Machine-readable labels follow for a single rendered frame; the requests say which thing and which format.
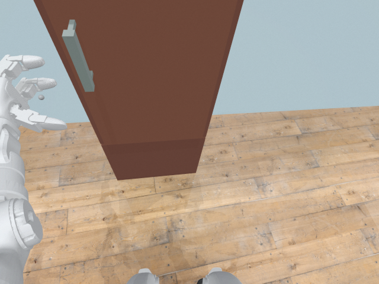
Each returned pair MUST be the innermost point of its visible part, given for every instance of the cupboard door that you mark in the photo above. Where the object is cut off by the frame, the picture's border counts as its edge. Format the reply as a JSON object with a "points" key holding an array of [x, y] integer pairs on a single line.
{"points": [[155, 63]]}

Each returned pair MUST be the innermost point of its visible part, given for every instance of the robot right shin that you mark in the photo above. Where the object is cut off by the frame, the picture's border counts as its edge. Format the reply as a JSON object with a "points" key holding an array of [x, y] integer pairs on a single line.
{"points": [[215, 269]]}

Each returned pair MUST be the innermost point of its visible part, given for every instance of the robot left forearm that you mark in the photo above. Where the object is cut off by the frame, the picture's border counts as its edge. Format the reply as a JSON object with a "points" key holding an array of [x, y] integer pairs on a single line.
{"points": [[12, 171]]}

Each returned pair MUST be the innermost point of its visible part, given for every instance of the robot left shin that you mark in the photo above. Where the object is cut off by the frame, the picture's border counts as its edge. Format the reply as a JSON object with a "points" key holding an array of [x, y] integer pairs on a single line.
{"points": [[144, 270]]}

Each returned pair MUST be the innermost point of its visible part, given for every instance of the robot left hand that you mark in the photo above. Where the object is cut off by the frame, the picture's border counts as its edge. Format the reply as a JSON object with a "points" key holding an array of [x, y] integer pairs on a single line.
{"points": [[10, 69]]}

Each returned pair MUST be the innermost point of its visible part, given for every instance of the robot shin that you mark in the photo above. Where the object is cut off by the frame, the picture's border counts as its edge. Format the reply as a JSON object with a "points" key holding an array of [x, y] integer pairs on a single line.
{"points": [[215, 269], [144, 270]]}

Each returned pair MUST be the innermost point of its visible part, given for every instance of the handle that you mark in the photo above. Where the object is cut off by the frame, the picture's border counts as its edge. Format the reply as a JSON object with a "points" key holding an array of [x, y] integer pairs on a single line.
{"points": [[75, 51]]}

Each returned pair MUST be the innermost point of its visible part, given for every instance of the left robot upper arm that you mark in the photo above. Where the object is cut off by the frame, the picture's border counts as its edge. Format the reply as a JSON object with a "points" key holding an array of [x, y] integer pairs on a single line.
{"points": [[20, 230]]}

